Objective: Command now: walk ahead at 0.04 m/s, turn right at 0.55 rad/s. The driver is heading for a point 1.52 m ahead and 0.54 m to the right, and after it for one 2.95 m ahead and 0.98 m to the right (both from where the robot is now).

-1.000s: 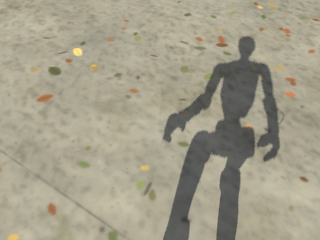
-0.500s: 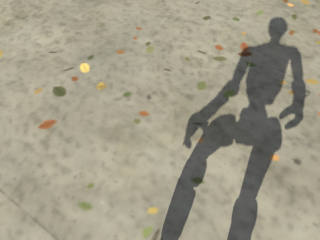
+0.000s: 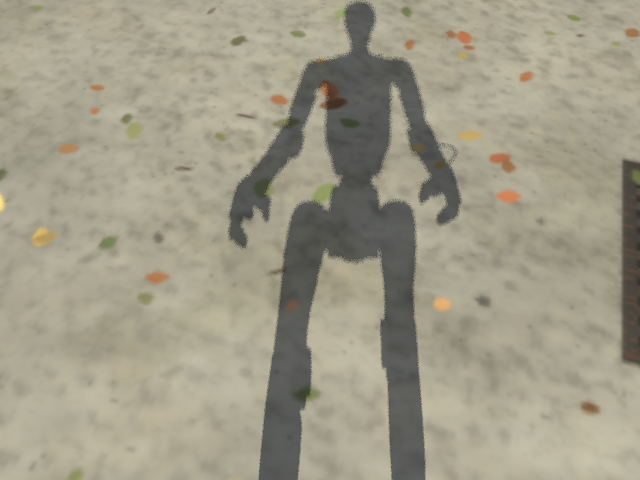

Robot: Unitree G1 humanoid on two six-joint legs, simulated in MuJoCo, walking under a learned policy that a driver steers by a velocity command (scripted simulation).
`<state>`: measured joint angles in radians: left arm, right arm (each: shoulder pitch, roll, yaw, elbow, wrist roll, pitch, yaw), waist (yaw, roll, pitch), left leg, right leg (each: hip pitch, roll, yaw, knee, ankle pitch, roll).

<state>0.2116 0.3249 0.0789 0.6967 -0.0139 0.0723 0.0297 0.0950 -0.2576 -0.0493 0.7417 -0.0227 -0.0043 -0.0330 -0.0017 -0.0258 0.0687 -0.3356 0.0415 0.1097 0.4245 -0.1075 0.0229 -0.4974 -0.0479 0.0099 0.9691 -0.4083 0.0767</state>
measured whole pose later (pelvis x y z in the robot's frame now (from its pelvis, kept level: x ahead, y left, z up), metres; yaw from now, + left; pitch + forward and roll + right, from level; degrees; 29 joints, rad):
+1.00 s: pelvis +0.01 -0.04 +0.00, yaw -29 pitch +0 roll +0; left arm 0.19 0.28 0.05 0.64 0.00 0.05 0.02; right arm 0.15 -0.28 -0.04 0.79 0.00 0.01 0.00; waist -0.02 0.01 0.06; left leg -0.23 0.05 0.01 0.52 -0.29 -0.03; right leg -0.22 0.01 0.04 0.49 -0.24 0.00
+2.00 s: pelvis +0.01 -0.05 +0.00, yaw -29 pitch -2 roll +0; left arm 0.22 0.24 0.03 0.96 0.00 0.01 0.03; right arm 0.23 -0.25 -0.03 1.07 0.00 0.00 -0.05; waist -0.01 0.00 0.03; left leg -0.16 0.06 0.00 0.46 -0.27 -0.06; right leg -0.17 0.02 0.04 0.49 -0.29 -0.01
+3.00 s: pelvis +0.38 -0.25 +0.01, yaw -28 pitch +1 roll -2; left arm 0.34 0.24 0.05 1.03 -0.01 -0.10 -0.01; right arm 0.10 -0.27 -0.06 0.86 0.01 -0.08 -0.01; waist 0.07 0.04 0.02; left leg -0.68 0.15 -0.04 0.74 0.01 0.00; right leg -0.02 0.09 -0.05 0.19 -0.18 -0.06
